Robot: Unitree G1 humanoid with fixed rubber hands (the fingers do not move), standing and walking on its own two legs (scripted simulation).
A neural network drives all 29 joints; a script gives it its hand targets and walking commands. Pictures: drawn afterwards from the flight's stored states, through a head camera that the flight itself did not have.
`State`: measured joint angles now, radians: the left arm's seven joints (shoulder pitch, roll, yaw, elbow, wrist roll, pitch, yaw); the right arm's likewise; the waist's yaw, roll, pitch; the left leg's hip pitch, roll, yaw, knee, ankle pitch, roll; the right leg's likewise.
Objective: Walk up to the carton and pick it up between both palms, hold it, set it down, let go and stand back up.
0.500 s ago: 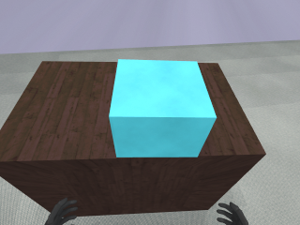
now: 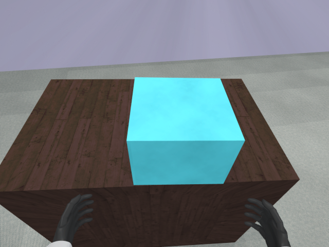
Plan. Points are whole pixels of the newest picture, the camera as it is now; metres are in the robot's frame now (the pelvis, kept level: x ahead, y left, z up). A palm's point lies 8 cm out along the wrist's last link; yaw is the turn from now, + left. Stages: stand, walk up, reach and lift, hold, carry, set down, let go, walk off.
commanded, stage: reach and lift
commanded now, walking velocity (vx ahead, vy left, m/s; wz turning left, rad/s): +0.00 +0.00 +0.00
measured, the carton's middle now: (178, 129) +0.46 +0.01 +0.03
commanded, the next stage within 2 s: none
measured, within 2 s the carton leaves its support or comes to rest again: neither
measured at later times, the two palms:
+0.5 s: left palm (76, 199) +0.23 +0.23 +0.02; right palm (275, 207) +0.24 -0.22 +0.02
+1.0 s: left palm (79, 157) +0.31 +0.24 +0.07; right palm (271, 164) +0.32 -0.22 +0.07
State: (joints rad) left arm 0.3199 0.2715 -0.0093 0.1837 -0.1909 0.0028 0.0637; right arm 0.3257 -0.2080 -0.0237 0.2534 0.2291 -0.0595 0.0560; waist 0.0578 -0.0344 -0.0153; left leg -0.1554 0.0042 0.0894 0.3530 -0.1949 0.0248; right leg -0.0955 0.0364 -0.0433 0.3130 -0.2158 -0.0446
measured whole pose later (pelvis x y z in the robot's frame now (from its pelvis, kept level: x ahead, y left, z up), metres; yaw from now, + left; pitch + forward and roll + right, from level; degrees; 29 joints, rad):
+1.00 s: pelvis -0.01 -0.02 +0.00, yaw +0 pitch +4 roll +0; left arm -0.26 0.33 0.14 0.28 -0.26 0.30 0.01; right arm -0.26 -0.30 0.00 0.32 0.36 0.18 -0.06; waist 0.03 -0.02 -0.02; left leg -0.25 0.02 0.09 0.34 -0.16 0.01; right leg -0.21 0.05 -0.04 0.34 -0.20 -0.06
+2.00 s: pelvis -0.01 -0.01 -0.01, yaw +2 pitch +14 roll -1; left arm -0.96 0.42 0.06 0.86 -0.27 0.37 0.03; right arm -0.99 -0.41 0.01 0.96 0.37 0.25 -0.03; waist 0.04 -0.01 -0.16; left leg -0.50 0.02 0.05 0.42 -0.16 0.01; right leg -0.42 0.05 -0.08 0.36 -0.19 -0.05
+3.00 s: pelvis -0.03 -0.01 -0.03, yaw +1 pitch +24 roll -1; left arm -1.00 0.27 -0.02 1.33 -0.29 -0.20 0.05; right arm -1.01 -0.26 0.00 1.25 0.32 -0.11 -0.04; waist 0.03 -0.02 -0.27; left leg -0.85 0.03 0.05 0.64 -0.22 0.01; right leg -0.78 0.04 -0.09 0.62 -0.26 -0.06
